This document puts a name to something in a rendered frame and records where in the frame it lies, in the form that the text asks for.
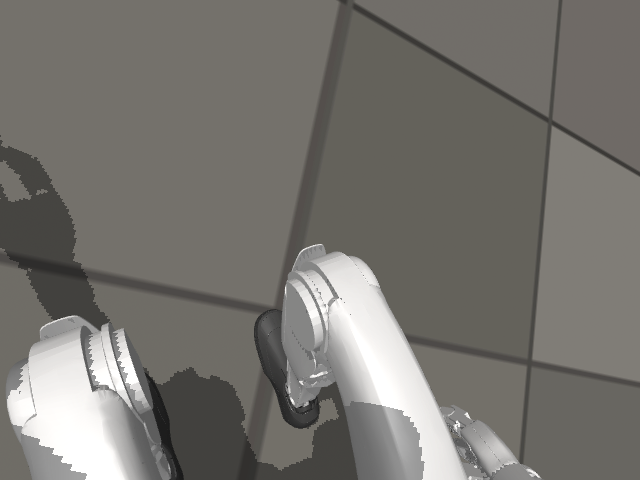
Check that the right robot foot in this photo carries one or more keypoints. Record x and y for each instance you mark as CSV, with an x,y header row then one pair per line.
x,y
267,335

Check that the left robot foot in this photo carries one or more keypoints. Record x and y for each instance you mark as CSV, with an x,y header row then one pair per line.
x,y
163,425

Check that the right robot hand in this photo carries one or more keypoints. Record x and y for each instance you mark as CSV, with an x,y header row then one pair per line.
x,y
479,445

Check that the right robot arm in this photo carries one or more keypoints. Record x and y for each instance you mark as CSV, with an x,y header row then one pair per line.
x,y
516,472

